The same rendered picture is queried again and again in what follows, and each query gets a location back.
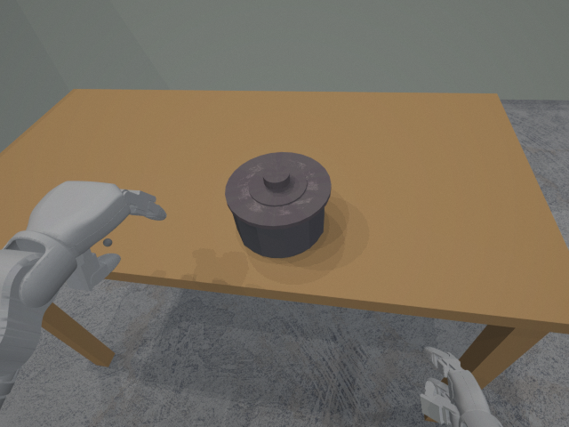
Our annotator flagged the knob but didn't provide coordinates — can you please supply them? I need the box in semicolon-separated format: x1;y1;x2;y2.
262;165;290;189

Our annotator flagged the robot right hand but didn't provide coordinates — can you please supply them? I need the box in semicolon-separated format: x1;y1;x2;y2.
420;346;491;427

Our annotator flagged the lid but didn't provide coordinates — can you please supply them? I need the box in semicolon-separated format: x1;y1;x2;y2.
225;152;332;230

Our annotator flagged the robot left hand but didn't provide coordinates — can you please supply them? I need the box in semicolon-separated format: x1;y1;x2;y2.
26;181;167;291

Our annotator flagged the robot left forearm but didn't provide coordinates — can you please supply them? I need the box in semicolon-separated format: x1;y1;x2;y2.
0;230;77;409

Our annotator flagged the table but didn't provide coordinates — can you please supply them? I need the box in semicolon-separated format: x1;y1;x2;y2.
0;89;569;423

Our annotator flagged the pot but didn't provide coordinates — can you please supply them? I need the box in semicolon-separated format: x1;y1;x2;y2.
233;208;325;258

